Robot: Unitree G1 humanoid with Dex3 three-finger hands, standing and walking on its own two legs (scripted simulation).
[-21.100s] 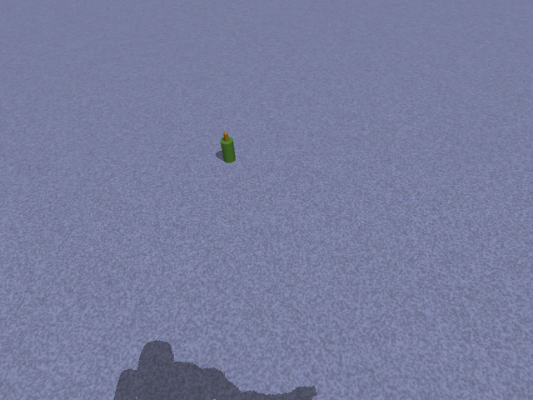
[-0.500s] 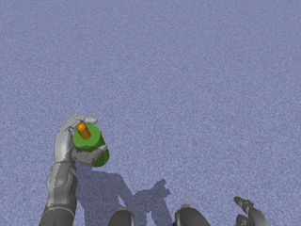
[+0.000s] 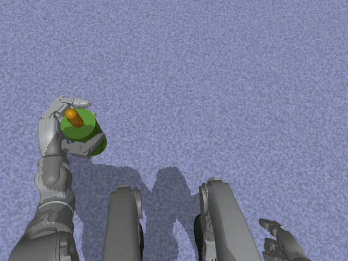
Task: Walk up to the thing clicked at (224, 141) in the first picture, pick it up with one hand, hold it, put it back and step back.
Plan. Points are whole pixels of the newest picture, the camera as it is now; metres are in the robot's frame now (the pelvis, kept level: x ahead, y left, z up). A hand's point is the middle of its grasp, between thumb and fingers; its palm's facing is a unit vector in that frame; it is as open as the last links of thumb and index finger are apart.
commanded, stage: crouch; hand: left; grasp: from the side
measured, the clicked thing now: (83, 130) +0.42 +0.20 -0.06
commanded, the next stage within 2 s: lower in 1.02 s
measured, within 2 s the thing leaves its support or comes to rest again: neither
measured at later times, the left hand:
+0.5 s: hand (98, 137) +0.45 +0.21 -0.20, palm faces +0.12 -0.99 -0.04, open 9.6 cm
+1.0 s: hand (103, 142) +0.45 +0.21 -0.27, palm faces +0.09 -0.99 -0.05, open 9.6 cm
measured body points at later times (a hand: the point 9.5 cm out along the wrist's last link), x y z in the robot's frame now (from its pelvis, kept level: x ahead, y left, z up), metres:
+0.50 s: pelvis -0.03 +0.00 -0.14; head +0.18 +0.05 +0.25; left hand +0.44 +0.26 -0.19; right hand +0.03 -0.28 -0.26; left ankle +0.07 +0.13 -0.46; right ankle +0.07 -0.13 -0.46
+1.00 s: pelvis -0.03 +0.00 -0.18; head +0.21 +0.07 +0.20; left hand +0.44 +0.26 -0.26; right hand +0.05 -0.28 -0.28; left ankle +0.07 +0.13 -0.46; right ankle +0.07 -0.13 -0.46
